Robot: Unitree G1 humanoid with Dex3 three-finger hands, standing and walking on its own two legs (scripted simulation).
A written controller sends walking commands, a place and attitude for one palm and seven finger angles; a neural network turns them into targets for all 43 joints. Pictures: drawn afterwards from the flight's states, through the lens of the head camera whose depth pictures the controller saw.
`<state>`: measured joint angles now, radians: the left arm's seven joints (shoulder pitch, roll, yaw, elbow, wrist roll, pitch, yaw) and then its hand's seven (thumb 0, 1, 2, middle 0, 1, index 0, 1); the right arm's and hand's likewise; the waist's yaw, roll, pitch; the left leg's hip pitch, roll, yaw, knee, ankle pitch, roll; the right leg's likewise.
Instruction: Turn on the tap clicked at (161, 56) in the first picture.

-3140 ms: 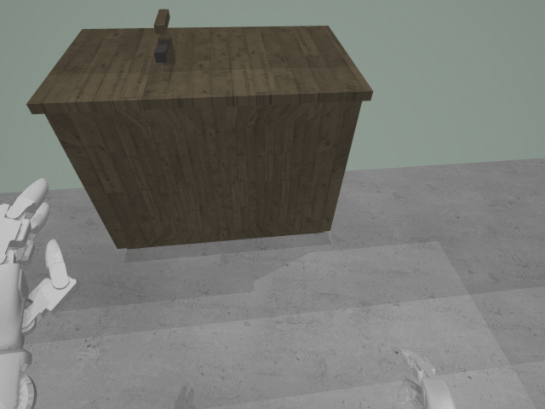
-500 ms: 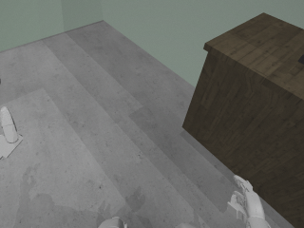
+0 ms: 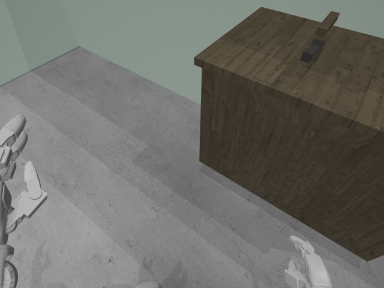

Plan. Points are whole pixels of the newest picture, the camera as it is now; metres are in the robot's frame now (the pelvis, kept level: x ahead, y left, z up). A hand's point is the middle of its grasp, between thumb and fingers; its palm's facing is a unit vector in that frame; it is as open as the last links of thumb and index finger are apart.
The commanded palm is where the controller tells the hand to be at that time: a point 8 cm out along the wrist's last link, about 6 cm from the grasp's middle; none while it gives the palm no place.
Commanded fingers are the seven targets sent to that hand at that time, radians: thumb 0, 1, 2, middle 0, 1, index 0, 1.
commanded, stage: turn to face it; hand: left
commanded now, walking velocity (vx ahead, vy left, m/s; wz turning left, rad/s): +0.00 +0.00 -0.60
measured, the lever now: (307, 55) +0.74 -0.31 +0.09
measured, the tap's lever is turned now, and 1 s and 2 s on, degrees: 0 0 0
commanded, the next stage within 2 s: take the last steps up to it in 1.40 s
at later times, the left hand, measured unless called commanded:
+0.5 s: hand (116, 188) +0.23 +0.13 +0.17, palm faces +0.09 -0.86 -0.50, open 7.4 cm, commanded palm +0.18 +0.19 +0.18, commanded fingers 0.00 0.90 0.90 -0.20 -0.30 -0.20 -0.30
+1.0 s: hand (152, 212) +0.20 +0.07 +0.18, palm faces -0.12 -0.91 -0.40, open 7.4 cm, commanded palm +0.17 +0.12 +0.18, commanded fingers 0.00 0.90 0.90 -0.20 -0.30 -0.20 -0.30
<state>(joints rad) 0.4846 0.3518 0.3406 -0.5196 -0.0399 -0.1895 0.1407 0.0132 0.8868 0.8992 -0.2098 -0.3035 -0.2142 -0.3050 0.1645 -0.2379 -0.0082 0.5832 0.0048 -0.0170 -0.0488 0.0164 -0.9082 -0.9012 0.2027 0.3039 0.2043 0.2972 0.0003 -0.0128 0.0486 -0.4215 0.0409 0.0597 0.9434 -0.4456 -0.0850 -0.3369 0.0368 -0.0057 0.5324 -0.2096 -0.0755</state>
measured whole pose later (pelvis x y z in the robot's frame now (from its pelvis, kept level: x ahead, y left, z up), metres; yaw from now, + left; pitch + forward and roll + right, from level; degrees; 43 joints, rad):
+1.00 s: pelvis -0.12 -0.01 +0.00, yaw -36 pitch +0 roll +1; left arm 0.44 0.38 0.37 -0.52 -0.02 -0.19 0.13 0.01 0.89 0.90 -0.21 -0.30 -0.21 -0.31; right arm 0.19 -0.20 -0.01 0.51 0.01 0.02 -0.03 0.01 -0.91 -0.90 0.20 0.30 0.20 0.30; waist 0.04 -0.04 0.04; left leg -0.23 0.07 0.12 0.53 -0.29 -0.02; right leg -0.52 0.07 0.01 0.97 -0.39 0.02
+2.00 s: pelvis -0.18 -0.04 +0.00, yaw -48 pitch +0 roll +2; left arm 0.46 0.33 0.32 -0.47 0.00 -0.24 0.15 0.01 0.89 0.90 -0.21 -0.30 -0.21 -0.31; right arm 0.22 -0.19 0.01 0.66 0.00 -0.03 -0.05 0.02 -0.91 -0.90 0.20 0.30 0.21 0.30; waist 0.01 0.00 0.03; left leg -0.42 0.07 0.08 0.83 -0.38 -0.01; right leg -0.22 -0.07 -0.12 0.52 -0.30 -0.02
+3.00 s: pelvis +0.03 -0.14 -0.01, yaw -51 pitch +1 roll +2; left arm 0.51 0.39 0.38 -0.54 -0.03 -0.25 0.14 0.01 0.89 0.90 -0.21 -0.30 -0.21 -0.30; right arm 0.20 -0.13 0.02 0.60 0.01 -0.11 -0.05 0.01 -0.91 -0.90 0.20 0.30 0.20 0.30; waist 0.00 0.02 0.05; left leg -0.26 0.07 0.19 0.56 -0.30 0.00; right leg -0.38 -0.07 -0.17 0.67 -0.36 0.02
